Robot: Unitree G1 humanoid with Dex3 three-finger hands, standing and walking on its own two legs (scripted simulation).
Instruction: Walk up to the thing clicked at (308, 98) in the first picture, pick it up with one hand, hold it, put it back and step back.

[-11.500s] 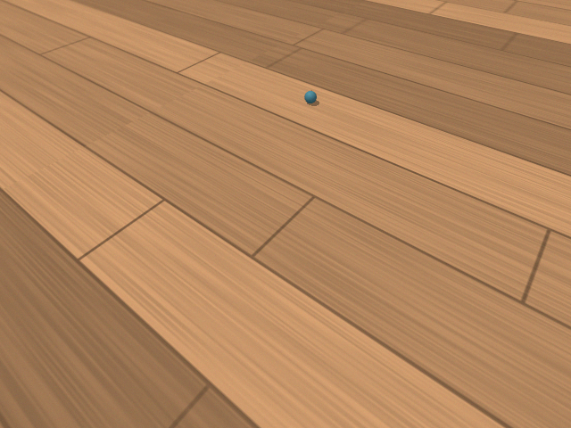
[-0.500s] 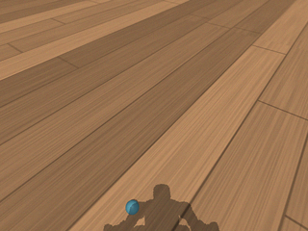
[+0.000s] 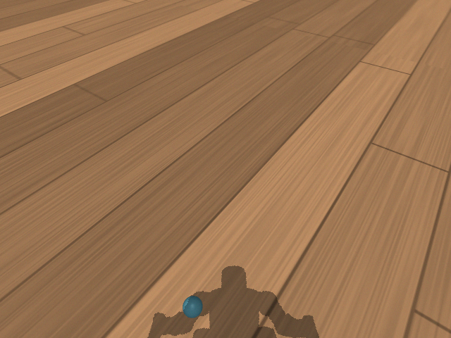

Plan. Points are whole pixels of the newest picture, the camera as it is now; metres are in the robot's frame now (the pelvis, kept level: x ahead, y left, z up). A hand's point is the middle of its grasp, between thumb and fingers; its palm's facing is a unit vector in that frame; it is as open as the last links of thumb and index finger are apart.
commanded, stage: walk up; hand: left
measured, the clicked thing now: (192, 306) +0.45 +0.16 -0.74
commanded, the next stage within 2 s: stand in 0.06 s
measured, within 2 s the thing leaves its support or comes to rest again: neither
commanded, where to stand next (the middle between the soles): +0.13 -0.01 m, yaw -2 degrees
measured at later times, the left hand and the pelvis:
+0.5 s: hand out of the picture +0.06 +0.24 -0.15, palm faces -0.02 -0.94 -0.34, open 7.4 cm; pelvis -0.02 -0.01 +0.00, yaw +0 degrees
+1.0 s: hand out of the picture +0.05 +0.23 -0.15, palm faces -0.02 -0.94 -0.34, open 7.4 cm; pelvis -0.02 -0.02 +0.00, yaw +1 degrees
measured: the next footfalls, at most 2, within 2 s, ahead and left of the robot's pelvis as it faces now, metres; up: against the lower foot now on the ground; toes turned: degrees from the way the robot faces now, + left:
none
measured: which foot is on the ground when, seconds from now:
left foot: down 0.00-1.00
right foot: down 0.00-1.00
